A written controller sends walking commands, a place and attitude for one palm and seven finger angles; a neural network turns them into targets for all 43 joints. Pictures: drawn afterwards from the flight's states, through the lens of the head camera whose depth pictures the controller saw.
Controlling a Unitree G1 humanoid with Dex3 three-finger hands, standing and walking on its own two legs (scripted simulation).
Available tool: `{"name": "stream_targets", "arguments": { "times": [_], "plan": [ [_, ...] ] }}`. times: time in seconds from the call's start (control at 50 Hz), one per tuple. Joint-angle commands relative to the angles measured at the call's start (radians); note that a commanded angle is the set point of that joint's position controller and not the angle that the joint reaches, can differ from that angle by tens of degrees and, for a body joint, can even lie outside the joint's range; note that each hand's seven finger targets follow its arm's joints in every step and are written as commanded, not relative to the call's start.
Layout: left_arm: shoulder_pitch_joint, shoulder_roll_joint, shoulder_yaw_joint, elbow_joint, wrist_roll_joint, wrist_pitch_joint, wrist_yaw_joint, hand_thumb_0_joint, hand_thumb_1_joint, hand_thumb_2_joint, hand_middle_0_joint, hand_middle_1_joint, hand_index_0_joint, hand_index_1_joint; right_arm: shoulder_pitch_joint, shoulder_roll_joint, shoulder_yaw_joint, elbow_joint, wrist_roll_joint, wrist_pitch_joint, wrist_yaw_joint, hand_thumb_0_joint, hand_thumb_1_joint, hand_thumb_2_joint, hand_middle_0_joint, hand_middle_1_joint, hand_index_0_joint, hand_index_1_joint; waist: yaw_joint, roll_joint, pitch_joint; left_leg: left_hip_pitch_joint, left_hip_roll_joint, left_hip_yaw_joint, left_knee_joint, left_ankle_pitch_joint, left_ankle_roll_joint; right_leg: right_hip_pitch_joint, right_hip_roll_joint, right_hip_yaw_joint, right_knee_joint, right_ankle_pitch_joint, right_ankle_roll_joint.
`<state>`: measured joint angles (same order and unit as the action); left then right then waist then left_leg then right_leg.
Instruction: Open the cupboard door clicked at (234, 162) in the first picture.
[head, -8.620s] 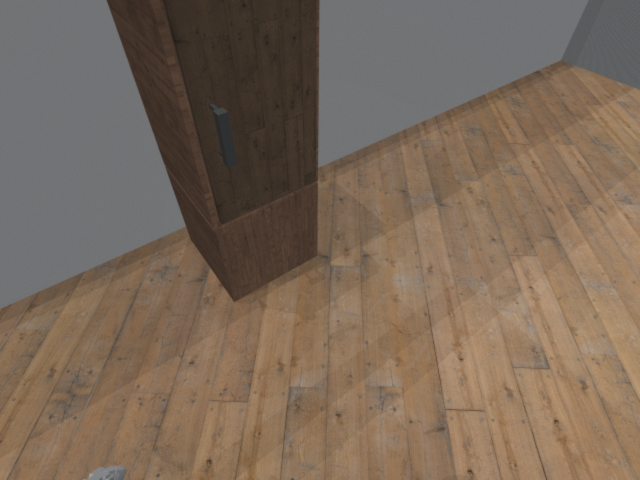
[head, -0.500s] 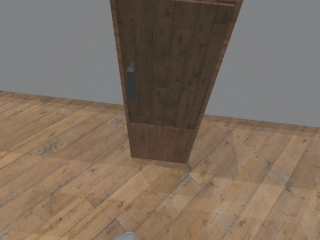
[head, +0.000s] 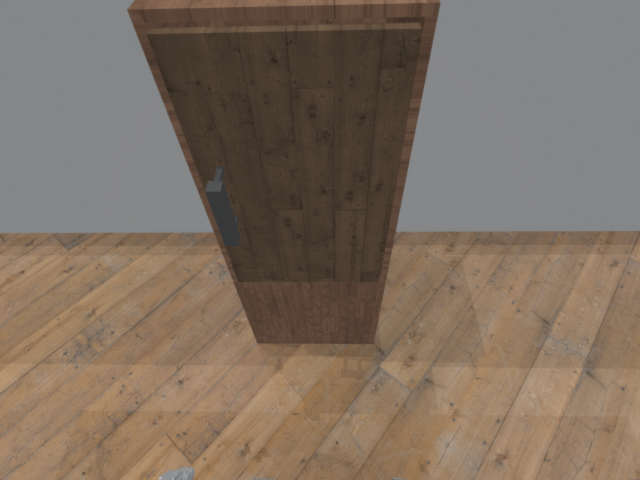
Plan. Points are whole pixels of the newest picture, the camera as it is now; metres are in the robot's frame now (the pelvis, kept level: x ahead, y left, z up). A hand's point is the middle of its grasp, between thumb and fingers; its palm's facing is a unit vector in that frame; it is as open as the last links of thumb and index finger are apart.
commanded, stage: come to a stop and stand still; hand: left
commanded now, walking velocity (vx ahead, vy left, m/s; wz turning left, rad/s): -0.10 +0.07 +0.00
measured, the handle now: (226, 206) +0.55 +0.20 -0.04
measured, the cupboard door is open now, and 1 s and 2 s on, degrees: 0 0 0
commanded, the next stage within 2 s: look again from close up in 0.66 s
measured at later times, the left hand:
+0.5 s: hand out of the picture -0.03 +0.26 -0.16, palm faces +0.01 -0.96 -0.27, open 7.4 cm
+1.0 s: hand out of the picture -0.03 +0.22 -0.16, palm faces +0.00 -0.98 -0.21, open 7.3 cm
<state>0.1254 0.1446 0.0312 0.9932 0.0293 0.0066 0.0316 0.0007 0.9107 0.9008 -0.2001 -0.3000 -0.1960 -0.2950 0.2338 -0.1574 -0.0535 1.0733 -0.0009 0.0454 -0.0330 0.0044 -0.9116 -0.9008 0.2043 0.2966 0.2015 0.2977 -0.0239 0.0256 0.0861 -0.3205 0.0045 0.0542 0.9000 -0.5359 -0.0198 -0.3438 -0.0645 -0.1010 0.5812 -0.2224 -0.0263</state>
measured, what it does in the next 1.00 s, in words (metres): steps on the spot: left foot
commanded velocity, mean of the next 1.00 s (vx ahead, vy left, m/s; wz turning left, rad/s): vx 0.00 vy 0.00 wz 0.00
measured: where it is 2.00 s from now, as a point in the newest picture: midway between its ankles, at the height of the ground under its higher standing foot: outside the picture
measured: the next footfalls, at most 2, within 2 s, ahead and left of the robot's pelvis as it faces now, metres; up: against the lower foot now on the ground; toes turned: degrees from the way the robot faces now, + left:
left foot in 0.18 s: +0.00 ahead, +0.15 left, +0.00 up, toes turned +3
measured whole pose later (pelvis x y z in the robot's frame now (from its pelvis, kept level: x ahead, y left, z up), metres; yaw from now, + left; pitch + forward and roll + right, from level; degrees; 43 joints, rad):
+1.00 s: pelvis -0.03 +0.05 +0.01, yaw -1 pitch -1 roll +1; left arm 0.29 0.14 -0.01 1.09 0.02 0.00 0.03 0.01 0.93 0.90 -0.20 -0.30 -0.20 -0.30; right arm 0.34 -0.15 0.02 1.10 -0.01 -0.01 -0.03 0.01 -0.91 -0.90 0.20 0.30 0.20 0.30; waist -0.01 0.02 0.02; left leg -0.17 -0.02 0.10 0.43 -0.24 0.04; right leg -0.27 -0.03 -0.03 0.47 -0.18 -0.01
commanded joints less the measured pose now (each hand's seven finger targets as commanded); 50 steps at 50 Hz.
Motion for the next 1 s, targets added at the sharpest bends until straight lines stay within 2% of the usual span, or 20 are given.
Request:
{"name": "stream_targets", "arguments": {
  "times": [0.0,0.06,0.1,0.12,0.14,0.16,0.18,0.2,0.22,0.24,0.3,0.34,0.36,0.4,0.42,0.46,0.5,0.56,0.68,0.98],
  "plan": [
    [0.062,0.209,0.061,-0.059,0.003,0.006,0.022,0.0,0.9,0.9,-0.2,-0.3,-0.2,-0.3,0.051,-0.053,-0.019,-0.065,-0.002,-0.006,0.004,0.0,-0.9,-0.9,0.2,0.3,0.2,0.3,0.038,-0.165,-0.185,-0.069,0.018,-0.067,0.105,-0.026,-0.017,0.2,-0.287,0.216,-0.167,0.682,-0.189],
    [0.06,0.208,0.065,-0.058,0.007,0.01,0.016,0.0,0.9,0.9,-0.2,-0.3,-0.2,-0.3,0.07,-0.042,-0.016,-0.068,-0.004,-0.012,0.009,0.0,-0.9,-0.9,0.2,0.3,0.2,0.3,0.037,-0.199,-0.182,-0.012,0.008,-0.027,-0.082,0.037,-0.019,0.179,-0.248,0.211,-0.184,0.505,-0.164],
    [0.046,0.208,0.067,-0.059,0.003,0.016,0.012,0.0,0.9,0.9,-0.2,-0.3,-0.2,-0.3,0.123,-0.04,-0.012,-0.059,-0.007,-0.019,0.009,0.0,-0.9,-0.9,0.2,0.3,0.2,0.3,0.015,-0.216,-0.186,0.06,0.001,0.003,-0.268,0.147,-0.016,0.144,-0.214,0.202,-0.165,0.345,-0.124],
    [0.077,0.228,0.049,-0.075,-0.004,0.001,0.056,0.0,0.9,0.9,-0.2,-0.3,-0.2,-0.3,0.127,-0.119,-0.028,-0.129,0.006,-0.044,0.008,0.0,-0.9,-0.9,0.2,0.3,0.2,0.3,-0.028,-0.117,-0.356,0.078,0.007,0.054,-0.392,0.188,-0.026,0.324,-0.218,0.242,0.013,0.704,-0.091],
    [0.1,0.201,0.04,-0.102,-0.015,0.009,0.051,0.0,0.9,0.9,-0.2,-0.3,-0.2,-0.3,0.111,-0.089,-0.016,-0.16,-0.005,-0.05,0.009,0.0,-0.9,-0.9,0.2,0.3,0.2,0.3,-0.001,-0.006,-0.355,0.108,0.038,0.016,-0.511,0.271,0.001,0.258,-0.157,0.153,0.065,0.379,-0.054],
    [0.099,0.138,0.021,-0.107,-0.024,0.021,0.04,0.0,0.9,0.9,-0.2,-0.3,-0.2,-0.3,0.088,-0.131,-0.016,-0.192,-0.02,-0.055,0.013,0.0,-0.9,-0.9,0.2,0.3,0.2,0.3,0.006,0.215,-0.255,0.1,0.15,-0.106,-0.549,0.369,0.044,0.111,-0.057,0.069,0.122,0.056,-0.007],
    [0.111,0.114,0.018,-0.123,-0.022,0.026,0.024,0.0,0.9,0.9,-0.2,-0.3,-0.2,-0.3,0.042,-0.181,-0.021,-0.229,-0.032,-0.042,0.011,0.0,-0.9,-0.9,0.2,0.3,0.2,0.3,0.034,0.266,-0.153,0.018,0.25,-0.191,-0.55,0.432,0.111,0.013,-0.005,0.025,0.118,-0.123,0.012],
    [0.071,0.123,0.019,-0.125,-0.005,0.048,0.017,0.0,0.9,0.9,-0.2,-0.3,-0.2,-0.3,0.006,-0.174,-0.021,-0.253,-0.03,-0.036,0.009,0.0,-0.9,-0.9,0.2,0.3,0.2,0.3,0.015,0.277,-0.018,-0.094,0.249,-0.225,-0.63,0.308,0.132,-0.032,0.035,0.03,0.207,-0.217,0.011],
    [0.069,0.12,0.019,-0.129,-0.002,0.053,0.009,0.0,0.9,0.9,-0.2,-0.3,-0.2,-0.3,-0.012,-0.172,-0.016,-0.263,-0.031,-0.035,0.006,0.0,-0.9,-0.9,0.2,0.3,0.2,0.3,0.021,0.225,0.064,-0.182,0.244,-0.239,-0.652,0.232,0.148,-0.048,0.039,0.067,0.262,-0.22,0.004],
    [0.098,0.114,0.019,-0.12,-0.004,0.047,0.001,0.0,0.9,0.9,-0.2,-0.3,-0.2,-0.3,-0.034,-0.165,-0.01,-0.269,-0.032,-0.035,0.007,0.0,-0.9,-0.9,0.2,0.3,0.2,0.3,0.038,0.167,0.087,-0.185,0.223,-0.212,-0.64,0.223,0.151,-0.048,0.041,0.084,0.276,-0.181,0.004],
    [0.178,0.105,0.009,-0.096,-0.008,0.018,-0.012,0.0,0.9,0.9,-0.2,-0.3,-0.2,-0.3,-0.021,-0.155,0.004,-0.268,-0.027,-0.047,0.008,0.0,-0.9,-0.9,0.2,0.3,0.2,0.3,0.06,0.061,0.018,-0.096,0.184,-0.158,-0.562,0.211,0.131,0.048,0.032,0.078,0.043,-0.068,0.007],
    [0.188,0.132,0.001,-0.093,-0.007,-0.005,-0.009,0.0,0.9,0.9,-0.2,-0.3,-0.2,-0.3,0.024,-0.132,0.011,-0.26,-0.015,-0.051,0.01,0.0,-0.9,-0.9,0.2,0.3,0.2,0.3,0.033,-0.069,-0.007,-0.05,0.09,-0.107,-0.498,0.123,0.085,0.046,-0.025,0.218,-0.137,-0.053,-0.03],
    [0.167,0.143,-0.004,-0.094,-0.007,-0.01,-0.008,0.0,0.9,0.9,-0.2,-0.3,-0.2,-0.3,0.044,-0.114,0.015,-0.245,-0.015,-0.052,0.013,0.0,-0.9,-0.9,0.2,0.3,0.2,0.3,0.009,-0.014,0.004,0.011,0.059,-0.1,-0.504,0.144,0.075,-0.014,-0.058,0.263,-0.176,-0.083,-0.054],
    [0.135,0.156,-0.001,-0.096,-0.01,-0.017,-0.008,0.0,0.9,0.9,-0.2,-0.3,-0.2,-0.3,0.095,-0.129,0.012,-0.218,-0.017,-0.049,0.014,0.0,-0.9,-0.9,0.2,0.3,0.2,0.3,-0.016,-0.152,-0.038,0.086,0.063,-0.09,-0.489,0.143,0.073,-0.063,-0.039,0.258,-0.197,-0.206,-0.043],
    [0.131,0.147,-0.002,-0.095,-0.01,-0.014,-0.007,0.0,0.9,0.9,-0.2,-0.3,-0.2,-0.3,0.107,-0.131,0.011,-0.207,-0.018,-0.051,0.015,0.0,-0.9,-0.9,0.2,0.3,0.2,0.3,-0.018,-0.157,-0.026,0.085,0.07,-0.097,-0.512,0.134,0.076,-0.076,-0.033,0.245,-0.201,-0.226,-0.035],
    [0.147,0.139,-0.005,-0.089,-0.008,-0.012,-0.007,0.0,0.9,0.9,-0.2,-0.3,-0.2,-0.3,0.101,-0.136,0.014,-0.193,-0.02,-0.058,0.016,0.0,-0.9,-0.9,0.2,0.3,0.2,0.3,-0.009,-0.062,-0.019,0.062,0.092,-0.125,-0.579,0.103,0.081,-0.048,-0.013,0.209,-0.178,-0.178,-0.022],
    [0.178,0.129,-0.006,-0.073,-0.008,-0.013,-0.006,0.0,0.9,0.9,-0.2,-0.3,-0.2,-0.3,0.081,-0.142,0.018,-0.184,-0.02,-0.066,0.015,0.0,-0.9,-0.9,0.2,0.3,0.2,0.3,0.011,-0.014,-0.025,0.009,0.111,-0.151,-0.631,0.066,0.084,0.024,0.0,0.182,-0.146,-0.095,-0.015],
    [0.209,0.122,-0.01,-0.043,-0.006,-0.013,-0.007,0.0,0.9,0.9,-0.2,-0.3,-0.2,-0.3,0.072,-0.143,0.023,-0.163,-0.019,-0.068,0.014,0.0,-0.9,-0.9,0.2,0.3,0.2,0.3,0.026,0.016,-0.014,-0.031,0.116,-0.155,-0.667,0.041,0.082,0.075,-0.001,0.16,-0.137,-0.052,-0.012],
    [0.213,0.108,-0.016,-0.002,-0.01,-0.023,-0.004,0.0,0.9,0.9,-0.2,-0.3,-0.2,-0.3,0.104,-0.124,0.035,-0.103,-0.016,-0.072,0.012,0.0,-0.9,-0.9,0.2,0.3,0.2,0.3,0.022,-0.04,-0.018,-0.003,0.102,-0.137,-0.645,0.117,0.075,0.092,-0.025,0.177,-0.171,-0.038,-0.013],
    [0.214,0.089,-0.023,0.066,-0.018,-0.034,0.001,0.0,0.9,0.9,-0.2,-0.3,-0.2,-0.3,0.155,-0.077,0.051,0.003,-0.012,-0.082,0.004,0.0,-0.9,-0.9,0.2,0.3,0.2,0.3,0.02,-0.021,-0.024,0.051,0.097,-0.092,-0.6,0.275,0.061,0.127,-0.041,0.183,-0.195,0.042,-0.021]
  ]
}}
